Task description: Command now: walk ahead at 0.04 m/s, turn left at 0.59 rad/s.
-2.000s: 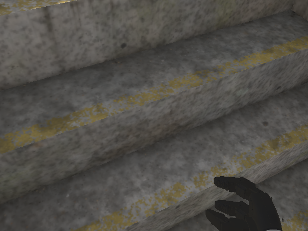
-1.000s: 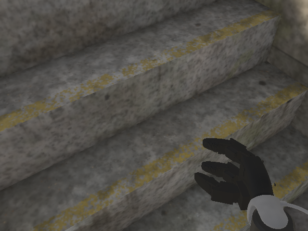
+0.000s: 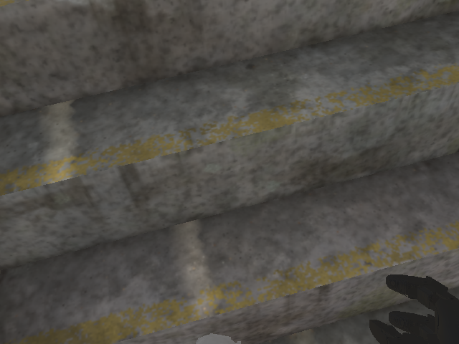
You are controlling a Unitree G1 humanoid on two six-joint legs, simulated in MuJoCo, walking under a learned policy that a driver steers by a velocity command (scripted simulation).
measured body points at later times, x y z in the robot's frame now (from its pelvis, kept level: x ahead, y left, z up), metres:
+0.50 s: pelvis -0.16 -0.02 -0.22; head -0.15 +0.03 +0.23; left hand +0.00 +0.23 -0.32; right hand -0.09 -0.24 -0.34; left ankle -0.31 +0.08 -0.94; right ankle -0.14 -0.14 -0.59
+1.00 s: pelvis -0.15 -0.12 -0.21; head -0.11 -0.15 +0.24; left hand -0.15 +0.13 -0.32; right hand +0.03 -0.29 -0.35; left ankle -0.22 -0.01 -0.72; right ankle -0.15 -0.23 -0.94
